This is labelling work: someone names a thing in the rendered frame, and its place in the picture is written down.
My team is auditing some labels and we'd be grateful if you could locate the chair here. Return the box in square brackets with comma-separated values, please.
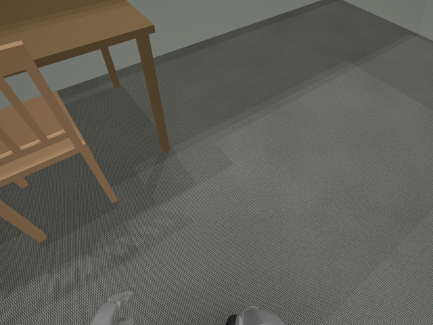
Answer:
[0, 40, 118, 242]

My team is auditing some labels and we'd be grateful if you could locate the robot right shin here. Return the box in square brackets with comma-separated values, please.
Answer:
[242, 306, 259, 313]

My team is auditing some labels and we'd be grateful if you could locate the robot right thigh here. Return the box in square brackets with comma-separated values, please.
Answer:
[235, 309, 285, 325]

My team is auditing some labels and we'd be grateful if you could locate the left robot hand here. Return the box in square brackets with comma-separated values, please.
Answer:
[90, 291, 137, 325]

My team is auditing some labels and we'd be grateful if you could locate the table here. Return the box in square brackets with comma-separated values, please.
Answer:
[0, 0, 170, 152]

